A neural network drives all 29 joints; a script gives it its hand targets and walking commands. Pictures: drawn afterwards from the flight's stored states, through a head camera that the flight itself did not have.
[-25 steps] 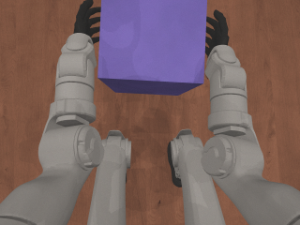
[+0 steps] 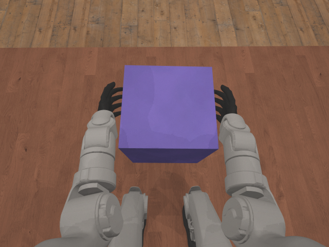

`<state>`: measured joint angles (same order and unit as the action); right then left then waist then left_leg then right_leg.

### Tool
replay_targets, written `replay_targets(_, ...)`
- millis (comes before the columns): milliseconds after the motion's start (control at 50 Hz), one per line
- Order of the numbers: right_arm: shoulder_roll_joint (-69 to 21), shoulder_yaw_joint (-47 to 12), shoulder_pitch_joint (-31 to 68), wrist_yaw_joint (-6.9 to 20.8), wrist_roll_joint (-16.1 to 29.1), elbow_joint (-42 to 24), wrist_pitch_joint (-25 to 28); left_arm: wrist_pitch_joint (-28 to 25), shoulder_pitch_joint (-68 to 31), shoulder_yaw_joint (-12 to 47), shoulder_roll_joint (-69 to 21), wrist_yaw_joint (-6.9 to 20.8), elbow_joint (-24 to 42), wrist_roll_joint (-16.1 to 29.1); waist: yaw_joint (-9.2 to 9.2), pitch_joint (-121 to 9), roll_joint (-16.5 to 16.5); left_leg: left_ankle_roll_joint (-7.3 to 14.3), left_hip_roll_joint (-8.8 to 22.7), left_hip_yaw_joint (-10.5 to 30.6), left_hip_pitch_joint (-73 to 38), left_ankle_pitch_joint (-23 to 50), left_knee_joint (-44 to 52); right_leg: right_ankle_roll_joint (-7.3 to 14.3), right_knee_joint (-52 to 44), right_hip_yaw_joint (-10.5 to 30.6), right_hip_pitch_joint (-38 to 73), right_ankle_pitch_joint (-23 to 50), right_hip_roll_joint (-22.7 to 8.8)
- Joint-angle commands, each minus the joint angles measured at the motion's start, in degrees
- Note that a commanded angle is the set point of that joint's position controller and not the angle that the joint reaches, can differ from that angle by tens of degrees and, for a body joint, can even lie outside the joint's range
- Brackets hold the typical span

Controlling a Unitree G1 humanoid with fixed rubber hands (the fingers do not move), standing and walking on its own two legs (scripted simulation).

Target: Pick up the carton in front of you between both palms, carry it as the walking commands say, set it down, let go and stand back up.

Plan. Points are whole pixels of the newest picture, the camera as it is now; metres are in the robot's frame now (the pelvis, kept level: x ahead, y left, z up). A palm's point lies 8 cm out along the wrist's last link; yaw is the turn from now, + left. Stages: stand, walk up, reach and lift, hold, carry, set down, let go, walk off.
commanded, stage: reach and lift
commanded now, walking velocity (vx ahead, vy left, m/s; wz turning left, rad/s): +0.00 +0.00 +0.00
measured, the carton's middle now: (166, 121) +0.43 +0.00 -0.10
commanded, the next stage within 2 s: hold in 1.70 s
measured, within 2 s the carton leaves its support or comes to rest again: neither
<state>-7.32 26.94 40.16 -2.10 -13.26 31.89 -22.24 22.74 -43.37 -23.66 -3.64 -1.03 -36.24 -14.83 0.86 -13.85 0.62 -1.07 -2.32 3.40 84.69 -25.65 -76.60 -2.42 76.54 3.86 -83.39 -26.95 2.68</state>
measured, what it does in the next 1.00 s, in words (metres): rises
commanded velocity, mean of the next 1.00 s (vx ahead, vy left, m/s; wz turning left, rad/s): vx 0.00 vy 0.00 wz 0.00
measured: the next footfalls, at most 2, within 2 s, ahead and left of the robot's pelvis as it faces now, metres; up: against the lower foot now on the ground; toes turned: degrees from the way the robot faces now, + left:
none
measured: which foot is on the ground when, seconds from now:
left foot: down 0.00-1.00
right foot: down 0.00-1.00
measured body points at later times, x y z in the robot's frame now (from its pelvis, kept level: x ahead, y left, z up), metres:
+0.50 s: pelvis +0.04 -0.01 +0.12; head +0.09 +0.00 +0.57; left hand +0.38 +0.15 +0.11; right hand +0.38 -0.15 +0.11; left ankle +0.07 +0.12 -0.59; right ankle +0.07 -0.14 -0.59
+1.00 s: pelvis +0.04 -0.01 +0.15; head +0.02 -0.01 +0.60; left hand +0.35 +0.15 +0.17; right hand +0.36 -0.15 +0.17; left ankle +0.07 +0.12 -0.59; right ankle +0.07 -0.14 -0.59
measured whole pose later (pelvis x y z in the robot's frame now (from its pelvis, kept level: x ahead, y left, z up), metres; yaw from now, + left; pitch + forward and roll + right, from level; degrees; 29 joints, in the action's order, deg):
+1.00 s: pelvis +0.04 -0.01 +0.15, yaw +1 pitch -4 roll +0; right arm -10.0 18.5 19.9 1.6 -18.0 22.6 -34.4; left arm 34.9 -19.8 -19.0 -9.9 0.6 -22.3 -18.3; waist 0.2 1.4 0.3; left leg -0.8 -0.9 4.3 11.4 -11.7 -27.0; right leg -0.7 27.2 3.9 -10.3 -12.9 0.9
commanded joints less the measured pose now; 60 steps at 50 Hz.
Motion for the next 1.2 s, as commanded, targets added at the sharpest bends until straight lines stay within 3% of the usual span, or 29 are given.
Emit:
replay_targets(0, -59.5, -34.6, 33.9, 14.8, 8.9, 3.8, 0.6, -1.2, -29.7, 31.6, -63.5, 14.2, -2.6, 9.8, -0.43, -40.3, -1.7, 0.2, -6.9, -3.1, -33.8, 13.7, 12.4, 1.0, -12.3, -4.2, 24.1, 12.2, 7.2)
replay_targets(340, -60.0, -40.0, 15.2, 15.3, 8.2, -0.6, -0.7, 0.2, -12.0, 36.4, -63.6, 14.8, 3.4, 9.5, -0.76, -23.7, -0.9, 0.9, -5.0, 0.0, -56.7, 20.5, 32.9, 2.0, -33.1, -0.5, 51.2, 20.3, 4.8)
replay_targets(600, -58.4, -44.2, 3.0, 15.5, 10.0, -8.6, -7.4, 7.0, -1.3, 41.8, -61.5, 14.5, 13.6, 12.0, -0.56, -9.1, -0.4, 0.8, -3.5, 1.0, -75.9, 26.7, 49.2, 1.9, -49.7, 0.4, 71.1, 26.9, 3.2)
replay_targets(720, -56.4, -40.5, 2.3, 16.2, 8.3, -7.4, -11.1, 10.6, 0.1, 37.5, -59.7, 15.1, 12.6, 10.1, -0.81, 2.1, -0.4, 1.1, -3.3, 0.1, -76.5, 17.8, 54.2, 2.5, -54.8, 0.0, 73.0, 18.6, 2.5)
replay_targets(800, -56.5, -37.6, 6.4, 16.9, 6.9, -5.6, -11.1, 10.7, -4.0, 34.7, -59.5, 15.9, 11.0, 8.9, -0.85, 4.7, -0.4, 1.6, -3.0, -0.4, -76.0, 12.8, 54.6, 2.8, -55.3, -0.4, 72.5, 13.6, 2.1)
replay_targets(940, -57.5, -39.2, 10.7, 17.0, 7.5, -7.8, -10.7, 10.3, -8.8, 36.7, -60.8, 16.3, 13.1, 9.8, -0.53, -0.2, -0.4, 1.3, -3.1, -0.3, -78.3, 14.4, 54.1, 2.6, -54.7, -0.5, 75.0, 15.3, 2.3)
replay_targets(1180, -55.5, -40.1, 6.1, 16.8, 8.0, -10.6, -11.8, 11.6, -3.6, 37.8, -60.0, 15.4, 15.8, 10.2, -0.67, -0.9, -0.8, 0.7, -3.3, 0.0, -82.0, 21.5, 55.9, 2.3, -56.2, -0.5, 78.1, 21.8, 2.9)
